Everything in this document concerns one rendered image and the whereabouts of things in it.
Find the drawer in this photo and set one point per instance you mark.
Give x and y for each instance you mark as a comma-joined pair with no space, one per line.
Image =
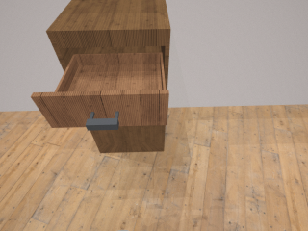
132,84

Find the cabinet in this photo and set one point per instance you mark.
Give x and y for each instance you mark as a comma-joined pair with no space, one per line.
116,27

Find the handle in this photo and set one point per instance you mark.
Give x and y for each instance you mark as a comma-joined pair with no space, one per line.
99,124

